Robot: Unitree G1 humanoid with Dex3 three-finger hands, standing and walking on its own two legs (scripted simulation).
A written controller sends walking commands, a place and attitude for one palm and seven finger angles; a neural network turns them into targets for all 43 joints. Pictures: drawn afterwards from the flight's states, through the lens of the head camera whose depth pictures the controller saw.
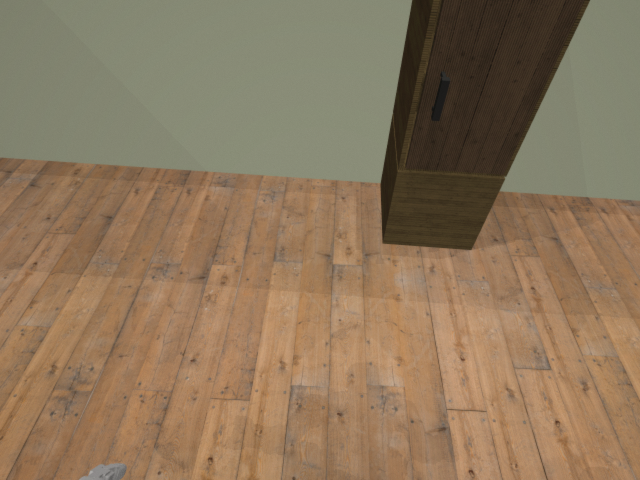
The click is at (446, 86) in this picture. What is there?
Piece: cupboard door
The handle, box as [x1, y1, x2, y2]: [431, 71, 449, 120]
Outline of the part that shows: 442,71 435,103 432,106 432,120 439,120 449,83 449,78 446,77 444,72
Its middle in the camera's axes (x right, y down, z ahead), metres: +0.34 -0.41 +1.11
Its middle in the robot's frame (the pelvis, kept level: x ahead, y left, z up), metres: +1.12 -0.29 -0.06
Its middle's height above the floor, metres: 0.71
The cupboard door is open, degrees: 0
